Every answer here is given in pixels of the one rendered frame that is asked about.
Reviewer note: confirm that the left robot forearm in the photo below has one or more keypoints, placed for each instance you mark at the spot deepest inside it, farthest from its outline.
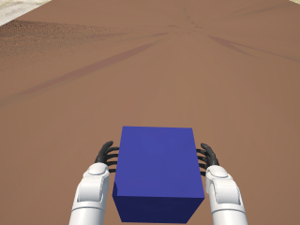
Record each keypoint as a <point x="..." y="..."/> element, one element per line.
<point x="90" y="199"/>

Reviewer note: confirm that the right robot forearm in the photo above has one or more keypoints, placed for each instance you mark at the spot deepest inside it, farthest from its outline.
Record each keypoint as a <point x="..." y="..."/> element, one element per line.
<point x="226" y="203"/>

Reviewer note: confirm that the robot left hand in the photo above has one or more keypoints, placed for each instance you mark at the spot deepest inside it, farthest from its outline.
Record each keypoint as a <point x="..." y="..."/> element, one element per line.
<point x="102" y="156"/>

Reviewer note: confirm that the robot right hand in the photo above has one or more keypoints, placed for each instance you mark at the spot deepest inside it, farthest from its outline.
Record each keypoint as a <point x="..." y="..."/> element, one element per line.
<point x="210" y="157"/>

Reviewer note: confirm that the carton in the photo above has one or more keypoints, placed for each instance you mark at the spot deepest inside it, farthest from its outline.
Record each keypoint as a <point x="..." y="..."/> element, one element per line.
<point x="157" y="177"/>

